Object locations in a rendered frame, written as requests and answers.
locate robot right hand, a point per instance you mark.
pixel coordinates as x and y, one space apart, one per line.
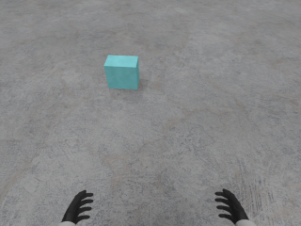
235 209

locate robot left hand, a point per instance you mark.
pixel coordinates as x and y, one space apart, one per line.
74 209

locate carton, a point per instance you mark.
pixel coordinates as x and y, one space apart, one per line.
122 72

